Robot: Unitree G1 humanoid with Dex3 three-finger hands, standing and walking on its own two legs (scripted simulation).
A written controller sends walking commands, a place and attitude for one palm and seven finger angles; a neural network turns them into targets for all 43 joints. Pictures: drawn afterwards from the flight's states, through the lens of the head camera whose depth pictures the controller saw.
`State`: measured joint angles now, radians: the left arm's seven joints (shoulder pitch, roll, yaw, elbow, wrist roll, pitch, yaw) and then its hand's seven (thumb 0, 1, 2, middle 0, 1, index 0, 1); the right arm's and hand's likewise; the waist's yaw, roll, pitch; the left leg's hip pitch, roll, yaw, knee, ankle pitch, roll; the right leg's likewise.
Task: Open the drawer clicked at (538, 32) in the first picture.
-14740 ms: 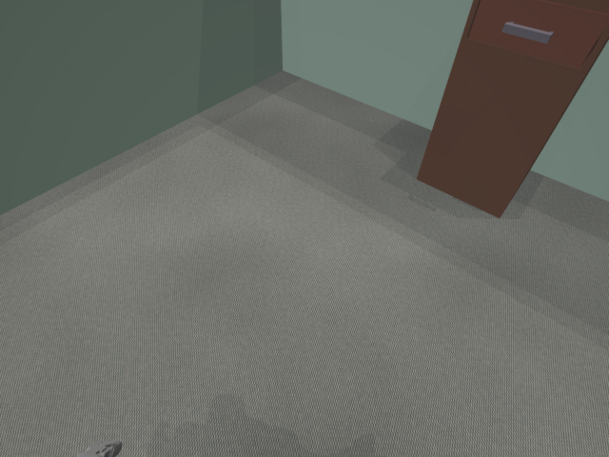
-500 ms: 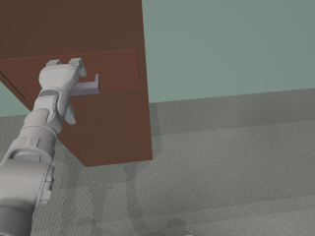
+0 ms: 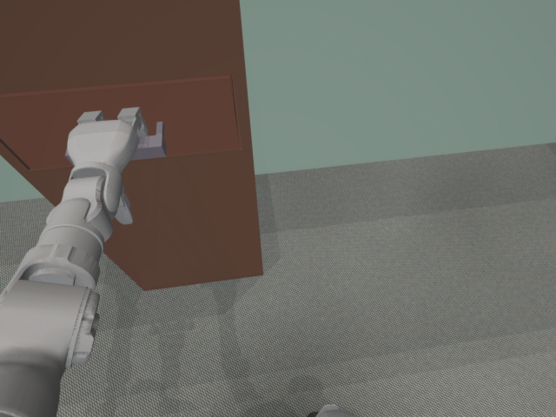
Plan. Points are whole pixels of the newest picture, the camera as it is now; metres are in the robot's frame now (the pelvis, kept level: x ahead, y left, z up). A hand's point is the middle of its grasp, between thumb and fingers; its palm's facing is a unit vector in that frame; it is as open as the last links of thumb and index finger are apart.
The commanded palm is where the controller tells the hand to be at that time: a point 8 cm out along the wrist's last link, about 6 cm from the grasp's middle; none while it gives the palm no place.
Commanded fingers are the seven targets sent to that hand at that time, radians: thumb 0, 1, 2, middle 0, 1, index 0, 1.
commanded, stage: lower the fingers behind the handle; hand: left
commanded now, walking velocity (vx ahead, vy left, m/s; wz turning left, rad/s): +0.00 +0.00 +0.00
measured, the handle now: (119, 140) +0.55 +0.24 +0.04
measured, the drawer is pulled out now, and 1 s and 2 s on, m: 0.00 0.00 0.03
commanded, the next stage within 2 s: close the thumb around the handle in 0.70 s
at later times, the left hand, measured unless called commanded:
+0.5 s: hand (122, 172) +0.50 +0.23 +0.02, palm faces -0.06 +0.00 -1.00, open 13.8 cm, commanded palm +0.48 +0.23 +0.08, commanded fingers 0.00 -0.50 0.30 -0.30 -1.20 -0.30 -1.20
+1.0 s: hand (127, 173) +0.49 +0.22 +0.02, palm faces -0.06 -0.01 -1.00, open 12.7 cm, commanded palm +0.48 +0.22 +0.08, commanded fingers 0.00 0.12 0.56 -0.34 -1.27 -0.34 -1.27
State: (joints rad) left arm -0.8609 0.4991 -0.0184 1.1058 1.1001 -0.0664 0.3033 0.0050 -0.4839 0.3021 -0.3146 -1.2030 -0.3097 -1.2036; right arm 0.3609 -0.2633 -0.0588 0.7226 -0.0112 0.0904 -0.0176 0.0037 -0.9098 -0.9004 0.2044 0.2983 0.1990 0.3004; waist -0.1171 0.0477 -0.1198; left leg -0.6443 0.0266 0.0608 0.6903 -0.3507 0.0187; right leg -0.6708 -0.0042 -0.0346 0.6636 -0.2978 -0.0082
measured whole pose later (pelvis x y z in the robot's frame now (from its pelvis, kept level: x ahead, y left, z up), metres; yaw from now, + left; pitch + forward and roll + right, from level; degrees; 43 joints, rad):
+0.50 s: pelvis +0.00 +0.01 -0.01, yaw +0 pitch +21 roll -1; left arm -0.91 0.52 -0.02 1.16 1.11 -0.04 0.33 0.00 -0.48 0.30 -0.31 -1.20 -0.31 -1.20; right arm 0.38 -0.26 -0.06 0.73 -0.02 0.08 -0.01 0.00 -0.91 -0.90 0.20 0.30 0.20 0.30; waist -0.14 0.05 -0.13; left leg -0.75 0.03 0.05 0.78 -0.38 0.03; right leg -0.77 -0.01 -0.04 0.73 -0.32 0.00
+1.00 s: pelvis +0.00 +0.01 -0.01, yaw +0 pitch +20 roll -1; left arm -0.88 0.47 -0.04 1.13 1.10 -0.02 0.33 0.00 -0.31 0.38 -0.32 -1.22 -0.33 -1.22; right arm 0.36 -0.25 -0.06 0.73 -0.02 0.09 -0.01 0.00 -0.91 -0.90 0.20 0.30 0.20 0.30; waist -0.13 0.06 -0.13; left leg -0.72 0.03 0.05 0.76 -0.39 0.02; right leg -0.73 -0.01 -0.04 0.71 -0.32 0.00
